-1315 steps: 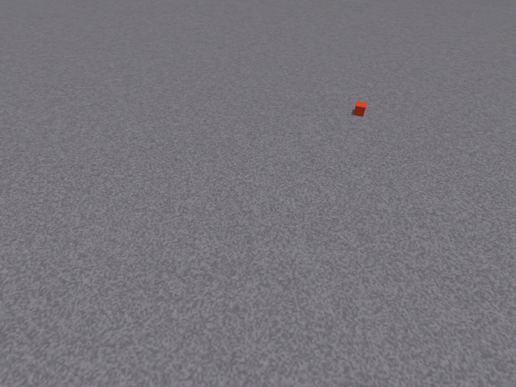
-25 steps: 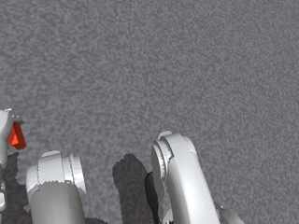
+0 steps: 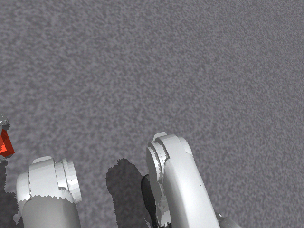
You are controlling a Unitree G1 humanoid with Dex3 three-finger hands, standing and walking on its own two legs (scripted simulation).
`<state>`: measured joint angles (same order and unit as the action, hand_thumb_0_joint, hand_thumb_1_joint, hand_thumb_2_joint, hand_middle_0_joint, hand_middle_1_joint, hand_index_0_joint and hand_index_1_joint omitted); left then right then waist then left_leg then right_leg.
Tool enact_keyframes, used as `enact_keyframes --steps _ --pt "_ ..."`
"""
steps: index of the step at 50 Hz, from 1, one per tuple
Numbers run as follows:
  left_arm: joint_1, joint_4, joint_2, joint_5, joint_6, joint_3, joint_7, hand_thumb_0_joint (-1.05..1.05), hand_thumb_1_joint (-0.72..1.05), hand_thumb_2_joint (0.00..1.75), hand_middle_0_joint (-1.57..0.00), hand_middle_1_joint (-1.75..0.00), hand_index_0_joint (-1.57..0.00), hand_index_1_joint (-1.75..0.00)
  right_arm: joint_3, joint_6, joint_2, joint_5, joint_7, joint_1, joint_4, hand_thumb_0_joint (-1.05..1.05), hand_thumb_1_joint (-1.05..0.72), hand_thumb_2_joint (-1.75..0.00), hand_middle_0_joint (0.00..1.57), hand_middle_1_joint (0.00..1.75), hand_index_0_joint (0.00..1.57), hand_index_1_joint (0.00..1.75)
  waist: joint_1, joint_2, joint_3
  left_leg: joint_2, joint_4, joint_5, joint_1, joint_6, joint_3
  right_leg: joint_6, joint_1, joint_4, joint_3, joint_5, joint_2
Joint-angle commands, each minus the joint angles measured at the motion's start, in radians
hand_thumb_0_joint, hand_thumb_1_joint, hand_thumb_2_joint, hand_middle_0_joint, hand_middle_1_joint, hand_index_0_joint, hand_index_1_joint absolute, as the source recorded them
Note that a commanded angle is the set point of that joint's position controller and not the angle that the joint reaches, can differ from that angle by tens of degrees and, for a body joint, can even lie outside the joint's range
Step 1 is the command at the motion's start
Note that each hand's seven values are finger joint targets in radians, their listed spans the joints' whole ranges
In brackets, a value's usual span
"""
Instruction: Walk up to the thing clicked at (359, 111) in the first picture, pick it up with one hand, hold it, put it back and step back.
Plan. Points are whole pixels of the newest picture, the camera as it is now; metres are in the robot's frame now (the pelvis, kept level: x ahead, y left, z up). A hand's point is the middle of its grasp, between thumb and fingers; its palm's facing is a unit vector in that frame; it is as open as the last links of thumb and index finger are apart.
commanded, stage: open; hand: left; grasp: from above
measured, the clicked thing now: out of the picture +0.37 +0.33 -0.25
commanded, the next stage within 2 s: withdraw in 0.58 s
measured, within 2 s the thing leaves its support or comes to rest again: neither
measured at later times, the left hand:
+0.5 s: hand out of the picture +0.38 +0.32 -0.22, palm faces -0.43 -0.22 -0.88, open 12.8 cm
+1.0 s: hand out of the picture +0.39 +0.33 -0.17, palm faces -0.31 -0.15 -0.94, open 13.7 cm
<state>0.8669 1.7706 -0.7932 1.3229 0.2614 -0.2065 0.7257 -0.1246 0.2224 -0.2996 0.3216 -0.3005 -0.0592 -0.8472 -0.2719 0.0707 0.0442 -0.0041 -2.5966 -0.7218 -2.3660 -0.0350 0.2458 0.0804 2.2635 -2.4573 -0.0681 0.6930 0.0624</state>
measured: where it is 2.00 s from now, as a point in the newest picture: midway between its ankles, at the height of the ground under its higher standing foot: outside the picture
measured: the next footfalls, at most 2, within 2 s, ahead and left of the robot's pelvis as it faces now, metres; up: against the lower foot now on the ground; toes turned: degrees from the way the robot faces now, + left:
none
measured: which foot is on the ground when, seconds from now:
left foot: down 0.00-1.00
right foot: down 0.00-1.00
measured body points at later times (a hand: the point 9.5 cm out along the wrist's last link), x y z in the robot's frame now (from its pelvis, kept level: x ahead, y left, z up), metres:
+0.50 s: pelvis +0.00 +0.00 +0.00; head +0.23 +0.12 +0.37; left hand +0.39 +0.33 -0.17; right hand +0.08 -0.26 -0.08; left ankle +0.06 +0.13 -0.25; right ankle +0.11 -0.14 -0.25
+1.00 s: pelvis +0.00 +0.00 +0.02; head +0.22 +0.10 +0.40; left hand +0.40 +0.33 -0.12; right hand +0.09 -0.27 -0.08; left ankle +0.06 +0.13 -0.25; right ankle +0.11 -0.14 -0.25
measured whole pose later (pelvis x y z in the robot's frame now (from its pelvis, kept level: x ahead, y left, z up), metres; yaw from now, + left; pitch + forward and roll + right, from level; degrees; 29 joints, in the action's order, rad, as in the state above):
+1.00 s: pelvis +0.00 +0.00 +0.02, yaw +1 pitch +31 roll -11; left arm 0.69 1.30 -0.69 1.25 0.23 -0.20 0.57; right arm -0.02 0.17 -0.29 0.21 -0.32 -0.11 -0.84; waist -0.20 0.02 -0.05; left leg 0.00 -2.54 -0.73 -2.35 -0.03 0.22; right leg 0.06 2.25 -2.41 -0.06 0.71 0.04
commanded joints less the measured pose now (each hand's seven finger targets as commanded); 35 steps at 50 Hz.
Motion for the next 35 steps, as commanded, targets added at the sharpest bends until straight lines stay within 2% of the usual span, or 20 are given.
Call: enact_keyframes --steps 1,2,4,5,7,8,9,14,15,18,19,21,22,25,28,29,32,33,34,35 --pt "0.263 -0.1 -0.177 -0.028 -0.014 0.045 0.039 0.0 -0.1 0.71 -0.43 -0.7 -0.44 -0.7 0.079 0.023 -0.287 -0.006 -0.004 -0.143 0.006 0.0 -0.88 -0.89 0.2 0.3 0.2 0.3 -0.032 -0.367 -0.559 -0.008 0.271 0.129 0.437 0.045 -0.153 -0.093 -0.262 0.221 -0.158 -0.18 0.021" --pt "0.272 -0.125 -0.23 -0.039 -0.011 0.0 0.047 0.0 -0.13 0.72 -0.4 -0.72 -0.4 -0.72 0.084 0.025 -0.303 -0.007 -0.004 -0.137 0.017 0.0 -0.88 -0.89 0.2 0.3 0.2 0.3 -0.03 -0.345 -0.588 -0.012 0.271 0.145 0.44 0.045 -0.143 -0.091 -0.285 0.225 -0.165 -0.198 0.022" --pt "0.226 -0.114 -0.208 -0.046 -0.02 0.0 0.045 0.0 -0.17 0.72 -0.36 -0.75 -0.37 -0.73 0.085 0.029 -0.294 -0.015 -0.007 -0.139 0.019 0.0 -0.88 -0.89 0.2 0.3 0.2 0.3 -0.009 -0.364 -0.583 -0.007 0.283 0.148 0.449 0.044 -0.149 -0.092 -0.28 0.221 -0.168 -0.197 0.019" --pt "0.241 -0.088 -0.191 -0.043 -0.025 0.026 0.039 0.0 -0.17 0.75 -0.36 -0.76 -0.37 -0.75 0.08 0.034 -0.288 -0.012 -0.012 -0.14 0.01 0.0 -0.88 -0.89 0.2 0.3 0.2 0.3 -0.023 -0.37 -0.554 -0.007 0.275 0.127 0.442 0.044 -0.151 -0.09 -0.255 0.217 -0.167 -0.181 0.018" --pt "0.233 -0.103 -0.252 -0.037 -0.025 -0.034 0.04 0.0 -0.19 0.78 -0.35 -0.79 -0.35 -0.78 0.085 0.034 -0.306 -0.012 -0.017 -0.164 0.013 0.0 -0.88 -0.89 0.2 0.3 0.2 0.3 -0.021 -0.37 -0.573 -0.008 0.283 0.152 0.455 0.041 -0.143 -0.091 -0.276 0.211 -0.175 -0.205 0.016" --pt "0.227 -0.12 -0.224 -0.046 -0.025 -0.018 0.033 0.0 -0.22 0.78 -0.32 -0.79 -0.33 -0.78 0.093 0.034 -0.301 -0.014 -0.019 -0.151 0.017 0.0 -0.88 -0.89 0.2 0.3 0.2 0.3 -0.014 -0.384 -0.583 -0.008 0.29 0.167 0.468 0.039 -0.142 -0.091 -0.278 0.205 -0.175 -0.215 0.015" --pt "0.209 -0.104 -0.243 -0.046 -0.027 -0.045 0.035 0.0 -0.25 0.81 -0.31 -0.81 -0.31 -0.8 0.085 0.032 -0.298 -0.01 -0.02 -0.16 0.009 0.0 -0.88 -0.89 0.2 0.3 0.2 0.3 -0.012 -0.388 -0.591 -0.01 0.288 0.184 0.472 0.039 -0.141 -0.088 -0.29 0.203 -0.179 -0.234 0.017" --pt "0.246 -0.124 -0.212 -0.049 -0.019 -0.002 0.007 0.0 -0.3 0.81 -0.25 -0.85 -0.26 -0.84 0.092 0.036 -0.304 -0.014 -0.027 -0.15 0.018 0.0 -0.88 -0.89 0.2 0.3 0.2 0.3 -0.027 -0.403 -0.58 -0.009 0.284 0.182 0.474 0.038 -0.142 -0.089 -0.281 0.205 -0.177 -0.235 0.016" --pt "0.224 -0.109 -0.236 -0.049 -0.02 -0.027 0.008 0.0 -0.3 0.82 -0.24 -0.87 -0.25 -0.85 0.09 0.035 -0.305 -0.015 -0.026 -0.156 0.013 0.0 -0.88 -0.89 0.2 0.3 0.2 0.3 -0.019 -0.396 -0.591 -0.009 0.285 0.182 0.482 0.039 -0.143 -0.09 -0.292 0.212 -0.176 -0.236 0.017" --pt "0.214 -0.128 -0.235 -0.041 -0.014 -0.035 0.006 0.0 -0.32 0.87 -0.23 -0.9 -0.24 -0.89 0.085 0.032 -0.296 -0.014 -0.031 -0.167 0.014 0.0 -0.88 -0.89 0.2 0.3 0.2 0.3 -0.017 -0.401 -0.598 -0.008 0.292 0.193 0.492 0.036 -0.14 -0.088 -0.292 0.2 -0.183 -0.242 0.014" --pt "0.217 -0.127 -0.219 -0.04 -0.014 -0.014 0.001 0.0 -0.32 0.88 -0.23 -0.9 -0.24 -0.9 0.086 0.032 -0.289 -0.018 -0.033 -0.158 0.009 0.0 -0.88 -0.89 0.2 0.3 0.2 0.3 -0.021 -0.415 -0.593 -0.009 0.287 0.193 0.5 0.036 -0.144 -0.089 -0.284 0.2 -0.18 -0.243 0.016" --pt "0.227 -0.128 -0.224 -0.046 -0.005 -0.022 0.001 0.0 -0.31 0.87 -0.22 -0.91 -0.23 -0.9 0.084 0.031 -0.296 -0.017 -0.034 -0.158 0.01 0.0 -0.88 -0.89 0.2 0.3 0.2 0.3 -0.024 -0.424 -0.586 -0.011 0.3 0.184 0.502 0.033 -0.132 -0.088 -0.268 0.194 -0.187 -0.232 0.015" --pt "0.212 -0.139 -0.232 -0.049 -0.003 -0.03 0.004 0.0 -0.34 0.88 -0.21 -0.91 -0.21 -0.91 0.093 0.03 -0.308 -0.022 -0.032 -0.146 0.01 0.0 -0.88 -0.9 0.2 0.3 0.2 0.3 -0.01 -0.428 -0.589 -0.011 0.309 0.187 0.504 0.031 -0.128 -0.089 -0.267 0.192 -0.187 -0.232 0.014" --pt "0.245 -0.129 -0.217 -0.033 0.0 -0.001 0.001 0.0 -0.37 0.89 -0.17 -0.95 -0.18 -0.94 0.08 0.03 -0.295 -0.016 -0.035 -0.152 0.012 0.0 -0.88 -0.89 0.2 0.3 0.2 0.3 -0.038 -0.401 -0.572 -0.011 0.279 0.178 0.478 0.038 -0.14 -0.087 -0.277 0.201 -0.181 -0.237 0.017" --pt "0.222 -0.126 -0.249 -0.039 0.002 -0.036 0.011 0.0 -0.36 0.91 -0.18 -0.96 -0.19 -0.94 0.085 0.031 -0.309 -0.017 -0.033 -0.167 0.014 0.0 -0.88 -0.89 0.2 0.3 0.2 0.3 -0.023 -0.38 -0.58 -0.009 0.278 0.181 0.467 0.043 -0.146 -0.087 -0.302 0.222 -0.173 -0.236 0.018" --pt "0.221 -0.121 -0.23 -0.037 0.001 -0.015 0.007 0.0 -0.36 0.91 -0.19 -0.95 -0.2 -0.94 0.093 0.033 -0.316 -0.02 -0.035 -0.167 0.017 0.0 -0.88 -0.89 0.2 0.3 0.2 0.3 -0.027 -0.383 -0.571 -0.009 0.276 0.178 0.474 0.041 -0.148 -0.088 -0.287 0.214 -0.174 -0.232 0.016" --pt "0.224 -0.123 -0.238 -0.04 -0.001 -0.025 0.008 0.0 -0.35 0.94 -0.18 -0.98 -0.19 -0.97 0.084 0.037 -0.305 -0.021 -0.037 -0.167 0.016 0.0 -0.88 -0.89 0.2 0.3 0.2 0.3 -0.026 -0.375 -0.575 -0.009 0.277 0.173 0.468 0.042 -0.141 -0.087 -0.285 0.207 -0.18 -0.22 0.015" --pt "0.197 -0.126 -0.244 -0.042 -0.003 -0.04 0.012 0.0 -0.35 0.94 -0.18 -0.99 -0.19 -0.98 0.094 0.033 -0.313 -0.021 -0.034 -0.172 0.012 0.0 -0.88 -0.89 0.2 0.3 0.2 0.3 -0.011 -0.386 -0.601 -0.009 0.294 0.186 0.481 0.041 -0.139 -0.088 -0.299 0.216 -0.18 -0.227 0.019" --pt "0.234 -0.124 -0.249 -0.04 -0.001 -0.027 0.01 0.0 -0.33 0.93 -0.19 -1.0 -0.2 -0.98 0.09 0.037 -0.312 -0.021 -0.036 -0.164 0.02 0.0 -0.88 -0.89 0.2 0.3 0.2 0.3 -0.03 -0.397 -0.572 -0.009 0.286 0.165 0.463 0.041 -0.14 -0.089 -0.275 0.202 -0.181 -0.213 0.014" --pt "0.213 -0.113 -0.246 -0.036 -0.005 -0.032 0.007 0.0 -0.39 0.88 -0.15 -0.94 -0.17 -0.92 0.091 0.035 -0.313 -0.019 -0.035 -0.173 0.022 0.0 -0.9 -0.9 0.2 0.3 0.2 0.3 -0.022 -0.38 -0.581 -0.009 0.289 0.173 0.477 0.042 -0.141 -0.089 -0.292 0.215 -0.178 -0.22 0.017"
